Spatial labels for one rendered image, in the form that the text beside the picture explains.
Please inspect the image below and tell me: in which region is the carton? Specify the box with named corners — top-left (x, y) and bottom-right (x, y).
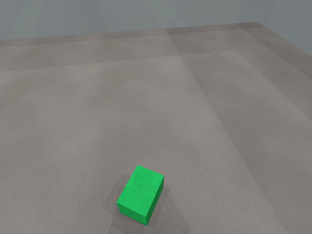
top-left (116, 165), bottom-right (165, 226)

